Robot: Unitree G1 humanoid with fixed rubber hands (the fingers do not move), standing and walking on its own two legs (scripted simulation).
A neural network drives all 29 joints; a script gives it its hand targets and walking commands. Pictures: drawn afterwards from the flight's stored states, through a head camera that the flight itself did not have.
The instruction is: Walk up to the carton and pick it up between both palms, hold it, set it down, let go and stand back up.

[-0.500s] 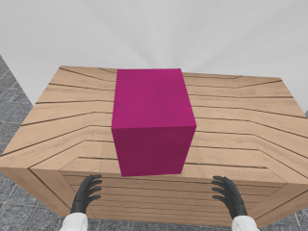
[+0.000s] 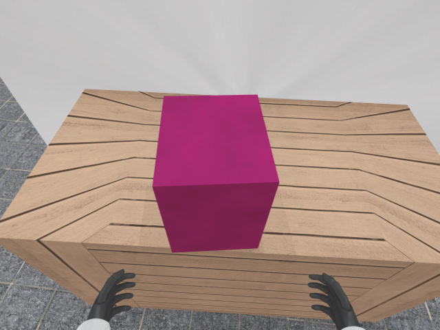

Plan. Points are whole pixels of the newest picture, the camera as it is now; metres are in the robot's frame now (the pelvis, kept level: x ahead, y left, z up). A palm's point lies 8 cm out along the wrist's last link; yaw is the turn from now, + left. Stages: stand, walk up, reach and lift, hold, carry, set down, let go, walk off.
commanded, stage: set down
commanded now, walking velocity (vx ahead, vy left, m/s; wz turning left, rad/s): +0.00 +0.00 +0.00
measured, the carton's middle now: (213, 176) +0.42 +0.03 +0.01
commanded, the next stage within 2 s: let go in 0.08 s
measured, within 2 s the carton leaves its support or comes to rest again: neither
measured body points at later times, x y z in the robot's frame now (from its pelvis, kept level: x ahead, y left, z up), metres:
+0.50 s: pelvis -0.02 +0.00 +0.00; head +0.00 +0.01 +0.45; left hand +0.15 +0.22 -0.10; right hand +0.14 -0.23 -0.09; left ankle -0.05 +0.12 -0.74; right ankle +0.02 -0.13 -0.74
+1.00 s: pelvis -0.02 +0.00 +0.00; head -0.02 +0.01 +0.45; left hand +0.00 +0.24 -0.15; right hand -0.01 -0.23 -0.15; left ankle -0.05 +0.12 -0.74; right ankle +0.02 -0.13 -0.74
